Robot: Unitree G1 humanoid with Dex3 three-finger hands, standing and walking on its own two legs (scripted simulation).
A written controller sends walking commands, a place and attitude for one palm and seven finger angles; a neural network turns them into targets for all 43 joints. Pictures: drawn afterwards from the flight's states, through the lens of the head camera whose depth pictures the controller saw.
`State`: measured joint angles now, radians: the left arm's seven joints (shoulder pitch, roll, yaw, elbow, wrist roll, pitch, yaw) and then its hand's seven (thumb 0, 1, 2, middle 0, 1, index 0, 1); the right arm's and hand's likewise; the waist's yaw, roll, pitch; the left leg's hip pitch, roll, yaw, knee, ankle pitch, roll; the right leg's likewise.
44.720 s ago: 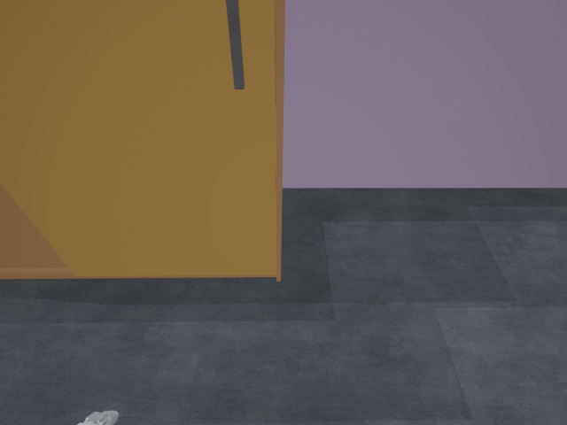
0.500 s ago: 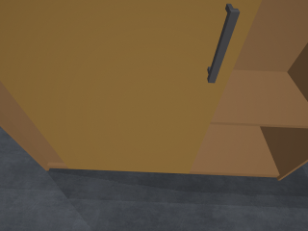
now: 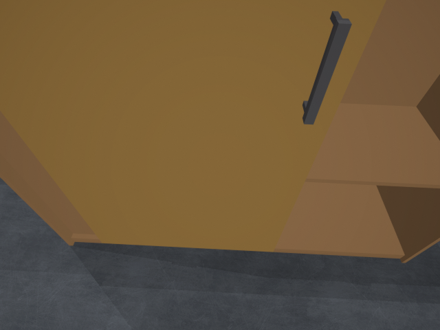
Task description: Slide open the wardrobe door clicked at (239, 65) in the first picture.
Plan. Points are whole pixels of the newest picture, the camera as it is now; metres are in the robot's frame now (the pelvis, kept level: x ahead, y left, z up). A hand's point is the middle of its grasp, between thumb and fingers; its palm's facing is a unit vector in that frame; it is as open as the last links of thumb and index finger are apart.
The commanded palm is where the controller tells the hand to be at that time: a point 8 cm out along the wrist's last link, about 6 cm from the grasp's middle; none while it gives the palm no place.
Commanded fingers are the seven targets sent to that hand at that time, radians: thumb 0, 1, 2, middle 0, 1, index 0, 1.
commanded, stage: look to check the result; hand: right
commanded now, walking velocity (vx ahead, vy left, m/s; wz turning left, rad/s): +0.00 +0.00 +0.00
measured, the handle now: (320, 73) +0.53 -0.15 +0.20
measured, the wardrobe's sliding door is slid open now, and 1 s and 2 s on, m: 0.62 0.62 0.62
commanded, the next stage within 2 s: stand and wait in 0.40 s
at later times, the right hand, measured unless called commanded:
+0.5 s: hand out of the picture +0.09 -0.22 -0.16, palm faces -0.01 +0.95 -0.30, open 7.4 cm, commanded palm none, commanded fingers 0.00 -0.90 -0.90 0.20 0.30 0.20 0.30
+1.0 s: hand out of the picture +0.10 -0.23 -0.15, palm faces -0.02 +0.94 -0.33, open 7.4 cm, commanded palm none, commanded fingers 0.00 -0.90 -0.90 0.20 0.30 0.20 0.30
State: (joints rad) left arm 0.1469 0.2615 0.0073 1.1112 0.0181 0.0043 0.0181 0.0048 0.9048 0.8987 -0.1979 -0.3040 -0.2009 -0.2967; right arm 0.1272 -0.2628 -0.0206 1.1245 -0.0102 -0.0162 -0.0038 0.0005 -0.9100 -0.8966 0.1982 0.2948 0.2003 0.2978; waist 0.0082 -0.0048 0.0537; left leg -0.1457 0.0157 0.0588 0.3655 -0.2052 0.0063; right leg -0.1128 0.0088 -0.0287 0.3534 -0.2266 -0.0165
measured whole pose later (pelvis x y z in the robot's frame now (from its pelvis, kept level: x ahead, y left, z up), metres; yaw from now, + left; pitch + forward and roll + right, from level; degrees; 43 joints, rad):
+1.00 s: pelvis +0.01 +0.02 +0.00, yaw +0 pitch -1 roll +0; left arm 0.12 0.33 0.00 1.12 0.01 0.01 0.01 0.01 0.90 0.90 -0.20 -0.30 -0.20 -0.30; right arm 0.09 -0.32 -0.01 1.13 -0.01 -0.02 0.01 0.00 -0.91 -0.90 0.20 0.29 0.20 0.30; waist 0.01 -0.01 0.05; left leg -0.10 -0.01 0.06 0.29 -0.18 0.03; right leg -0.06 -0.02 -0.03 0.28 -0.20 0.01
